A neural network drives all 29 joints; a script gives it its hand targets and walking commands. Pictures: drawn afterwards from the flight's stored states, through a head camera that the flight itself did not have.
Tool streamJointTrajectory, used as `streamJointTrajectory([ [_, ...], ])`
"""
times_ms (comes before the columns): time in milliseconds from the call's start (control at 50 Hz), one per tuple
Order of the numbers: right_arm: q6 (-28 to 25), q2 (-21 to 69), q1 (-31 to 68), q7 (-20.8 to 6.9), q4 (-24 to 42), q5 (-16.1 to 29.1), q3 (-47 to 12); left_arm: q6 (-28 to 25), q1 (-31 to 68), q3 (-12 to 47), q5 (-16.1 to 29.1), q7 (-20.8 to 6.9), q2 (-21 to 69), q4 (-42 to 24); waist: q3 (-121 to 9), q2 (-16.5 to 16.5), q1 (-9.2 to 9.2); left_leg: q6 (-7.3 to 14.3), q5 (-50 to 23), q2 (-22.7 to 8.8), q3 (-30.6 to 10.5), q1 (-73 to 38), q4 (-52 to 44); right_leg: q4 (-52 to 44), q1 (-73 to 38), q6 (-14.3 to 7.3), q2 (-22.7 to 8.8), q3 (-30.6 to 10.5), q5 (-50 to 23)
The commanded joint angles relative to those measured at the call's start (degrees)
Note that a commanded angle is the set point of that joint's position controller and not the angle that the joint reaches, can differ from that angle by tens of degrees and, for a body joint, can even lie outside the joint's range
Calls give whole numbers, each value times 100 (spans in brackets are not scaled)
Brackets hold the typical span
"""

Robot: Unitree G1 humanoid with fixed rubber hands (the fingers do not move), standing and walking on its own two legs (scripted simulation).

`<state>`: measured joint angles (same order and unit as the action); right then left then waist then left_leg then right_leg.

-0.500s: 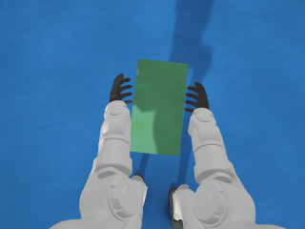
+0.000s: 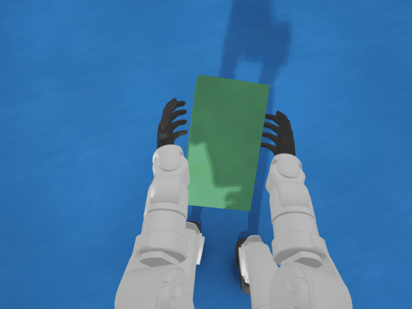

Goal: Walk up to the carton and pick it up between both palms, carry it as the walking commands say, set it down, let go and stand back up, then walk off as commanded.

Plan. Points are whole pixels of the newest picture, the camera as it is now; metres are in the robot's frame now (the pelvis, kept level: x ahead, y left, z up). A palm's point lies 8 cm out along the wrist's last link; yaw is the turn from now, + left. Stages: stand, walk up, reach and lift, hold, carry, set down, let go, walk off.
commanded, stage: set down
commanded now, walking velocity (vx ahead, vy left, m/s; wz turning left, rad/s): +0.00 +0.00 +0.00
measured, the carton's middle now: (220, 142) +0.44 +0.02 -0.17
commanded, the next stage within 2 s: none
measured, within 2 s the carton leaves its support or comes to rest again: neither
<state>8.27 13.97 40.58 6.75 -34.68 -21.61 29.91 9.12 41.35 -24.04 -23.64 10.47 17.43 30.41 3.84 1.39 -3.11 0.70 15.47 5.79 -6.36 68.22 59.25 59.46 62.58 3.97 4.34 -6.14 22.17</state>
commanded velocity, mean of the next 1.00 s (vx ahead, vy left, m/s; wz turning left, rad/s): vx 0.00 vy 0.00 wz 0.00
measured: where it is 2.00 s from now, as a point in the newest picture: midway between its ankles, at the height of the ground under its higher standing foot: (216, 266)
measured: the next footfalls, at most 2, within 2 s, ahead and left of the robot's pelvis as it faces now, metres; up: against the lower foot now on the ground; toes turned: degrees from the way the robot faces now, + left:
none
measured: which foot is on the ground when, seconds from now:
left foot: down 0.00-1.00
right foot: down 0.00-1.00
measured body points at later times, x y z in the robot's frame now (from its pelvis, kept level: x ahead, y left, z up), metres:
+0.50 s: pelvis -0.01 -0.02 -0.08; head +0.23 +0.01 +0.30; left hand +0.44 +0.12 -0.15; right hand +0.44 -0.10 -0.17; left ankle +0.10 +0.09 -0.65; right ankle +0.06 -0.16 -0.65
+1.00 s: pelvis -0.03 -0.02 -0.15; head +0.26 +0.01 +0.19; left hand +0.47 +0.13 -0.24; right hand +0.47 -0.09 -0.26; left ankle +0.10 +0.09 -0.65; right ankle +0.06 -0.16 -0.65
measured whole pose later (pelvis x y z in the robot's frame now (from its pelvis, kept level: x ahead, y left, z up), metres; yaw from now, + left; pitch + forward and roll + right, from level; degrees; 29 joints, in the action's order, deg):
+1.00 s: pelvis -0.03 -0.02 -0.15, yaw -2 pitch +38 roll -4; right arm 12.5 10.1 61.0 13.9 -41.3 -16.8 31.3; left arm 13.1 62.8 -29.8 -22.1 7.0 7.8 39.1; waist 1.7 2.8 -4.7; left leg -2.3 24.2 6.2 -6.6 106.5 93.3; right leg 95.3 101.2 3.6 8.2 -3.3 32.1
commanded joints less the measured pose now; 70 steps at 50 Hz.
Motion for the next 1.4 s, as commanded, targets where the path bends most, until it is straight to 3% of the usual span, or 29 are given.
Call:
streamJointTrajectory([
  [0,-315,4372,3238,-1391,-351,424,-3082,-1,1866,3136,490,-1345,5158,1233,-4991,-409,115,-425,-1951,16,-531,-4326,-316,-121,70,-197,559,216,-516],
  [180,-282,4359,3575,-1316,-445,588,-3038,46,2063,3013,460,-1343,4974,1446,-5024,-323,92,-397,-1381,155,-343,-3379,270,456,733,-204,595,310,-400],
  [460,-159,4406,4506,-875,-487,722,-2945,219,2852,2448,516,-1525,4507,1801,-5451,-4,-157,-256,-570,385,406,-1545,1286,1278,929,-118,686,449,-253],
  [720,12,4369,5382,-635,-639,828,-2731,412,3708,1974,566,-1713,4134,2010,-5693,143,-316,-193,-208,427,676,-513,2088,1988,1347,-36,782,590,-31],
  [920,121,4234,5933,-659,-786,928,-2550,548,4297,1874,614,-1744,4044,2046,-5878,2,-326,-216,-225,443,714,-197,2561,2561,1941,-56,840,747,22],
  [1380,279,3725,7094,-991,-1031,1199,-2339,723,5513,2116,935,-1675,3955,2139,-6070,-398,-142,-302,-231,424,563,-217,3515,3814,3603,-139,839,1047,277],
])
